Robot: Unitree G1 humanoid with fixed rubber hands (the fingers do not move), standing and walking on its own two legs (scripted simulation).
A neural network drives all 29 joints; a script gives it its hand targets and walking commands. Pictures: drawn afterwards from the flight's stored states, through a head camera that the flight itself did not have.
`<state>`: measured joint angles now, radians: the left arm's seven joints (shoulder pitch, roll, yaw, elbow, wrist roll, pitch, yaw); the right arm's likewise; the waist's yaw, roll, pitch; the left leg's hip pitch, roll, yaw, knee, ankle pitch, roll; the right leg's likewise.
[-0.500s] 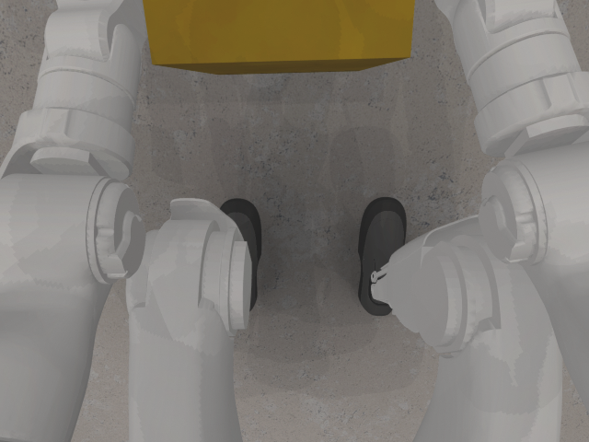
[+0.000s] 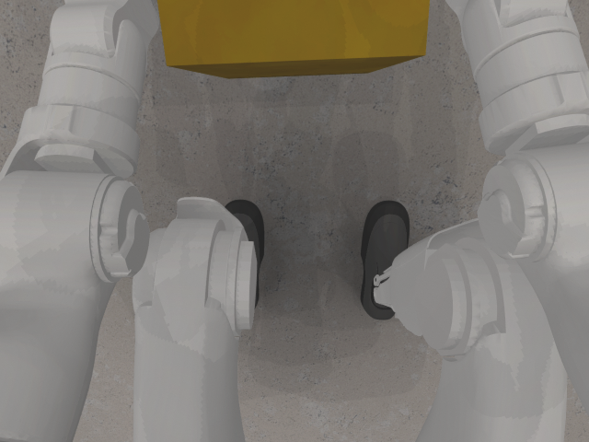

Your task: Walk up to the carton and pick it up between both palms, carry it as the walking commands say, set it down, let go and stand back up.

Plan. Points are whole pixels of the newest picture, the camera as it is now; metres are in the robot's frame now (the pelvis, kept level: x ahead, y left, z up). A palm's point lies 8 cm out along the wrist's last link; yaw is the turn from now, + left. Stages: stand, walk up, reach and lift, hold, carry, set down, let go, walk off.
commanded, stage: reach and lift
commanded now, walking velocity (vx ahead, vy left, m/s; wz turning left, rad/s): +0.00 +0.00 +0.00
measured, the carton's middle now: out of the picture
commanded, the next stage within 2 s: none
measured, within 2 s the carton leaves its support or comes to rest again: leaves its support in 0.32 s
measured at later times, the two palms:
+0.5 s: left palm out of the picture +0.54 +0.20 -0.15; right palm out of the picture +0.58 -0.09 -0.14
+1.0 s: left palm out of the picture +0.54 +0.21 -0.10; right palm out of the picture +0.58 -0.08 -0.09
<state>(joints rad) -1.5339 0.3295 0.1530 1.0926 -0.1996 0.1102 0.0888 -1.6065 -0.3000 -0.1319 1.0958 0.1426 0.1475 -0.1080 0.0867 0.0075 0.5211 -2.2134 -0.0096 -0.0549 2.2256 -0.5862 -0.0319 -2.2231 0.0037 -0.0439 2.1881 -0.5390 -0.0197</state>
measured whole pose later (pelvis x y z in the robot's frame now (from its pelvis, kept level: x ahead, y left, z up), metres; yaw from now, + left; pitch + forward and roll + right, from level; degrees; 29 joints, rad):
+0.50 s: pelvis -0.01 +0.00 +0.00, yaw +0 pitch +29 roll -2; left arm -1.54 0.28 0.15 0.95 -0.20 0.28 0.21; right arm -1.61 -0.31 -0.12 1.04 0.14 0.25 -0.17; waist 0.08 0.01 0.52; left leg -2.17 -0.02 -0.05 2.24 -0.57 -0.02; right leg -2.17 0.01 -0.04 2.19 -0.54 -0.02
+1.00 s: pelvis -0.01 +0.02 +0.01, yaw -1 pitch +26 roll -5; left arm -1.54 0.26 0.15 0.88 -0.16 0.39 0.24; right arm -1.60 -0.33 -0.19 1.02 0.13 0.31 -0.14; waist 0.08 0.01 0.52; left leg -2.09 -0.03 -0.06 2.21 -0.57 0.02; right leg -2.05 0.04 -0.03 2.14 -0.54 -0.01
